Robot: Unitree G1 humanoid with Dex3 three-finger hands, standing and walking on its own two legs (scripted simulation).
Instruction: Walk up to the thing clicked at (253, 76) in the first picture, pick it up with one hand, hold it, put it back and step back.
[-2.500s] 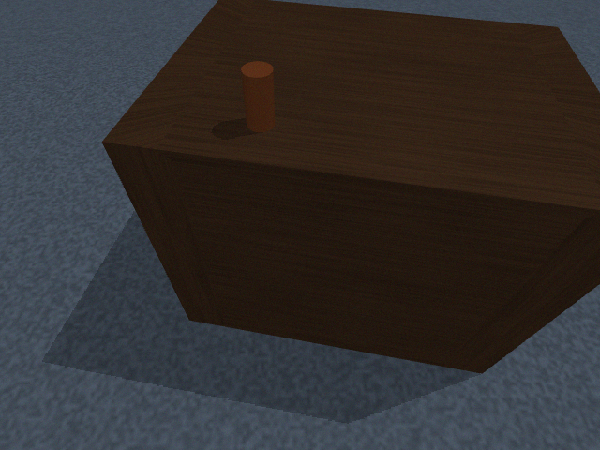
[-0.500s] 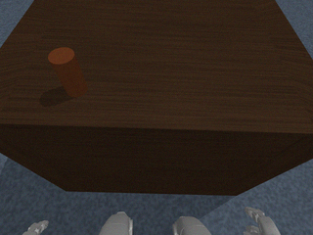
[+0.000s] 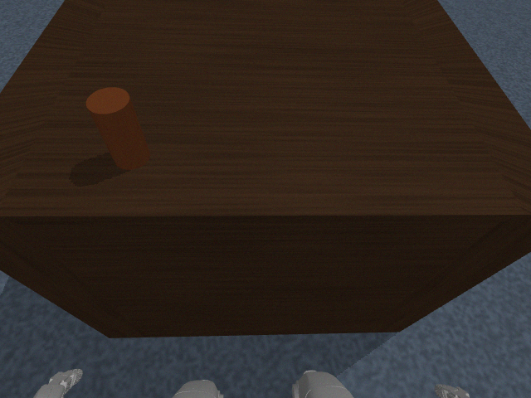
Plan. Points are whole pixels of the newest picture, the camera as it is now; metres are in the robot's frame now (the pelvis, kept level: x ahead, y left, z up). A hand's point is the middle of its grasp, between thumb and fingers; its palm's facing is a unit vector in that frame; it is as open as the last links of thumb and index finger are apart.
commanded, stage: walk up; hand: left
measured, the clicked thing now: (121, 131) +0.46 +0.23 +0.11
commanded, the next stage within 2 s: stand in 1.10 s
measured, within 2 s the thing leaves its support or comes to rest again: neither
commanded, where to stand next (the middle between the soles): +0.04 +0.01 m, yaw +1 degrees
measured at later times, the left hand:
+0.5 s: hand out of the picture +0.07 +0.25 -0.13, palm faces +0.02 -0.94 -0.34, open 7.4 cm
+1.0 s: hand out of the picture +0.09 +0.26 -0.13, palm faces +0.02 -0.95 -0.32, open 7.4 cm
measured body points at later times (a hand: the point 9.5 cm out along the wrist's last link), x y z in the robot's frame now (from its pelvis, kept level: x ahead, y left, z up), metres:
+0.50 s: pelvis -0.01 +0.00 +0.02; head +0.00 -0.01 +0.47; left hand +0.07 +0.30 -0.10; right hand +0.09 -0.30 -0.11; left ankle +0.02 +0.14 -0.72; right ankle +0.02 -0.14 -0.72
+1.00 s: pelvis +0.00 +0.00 +0.03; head +0.01 +0.00 +0.48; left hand +0.08 +0.30 -0.10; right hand +0.09 -0.29 -0.10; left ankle +0.02 +0.14 -0.72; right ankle +0.02 -0.14 -0.72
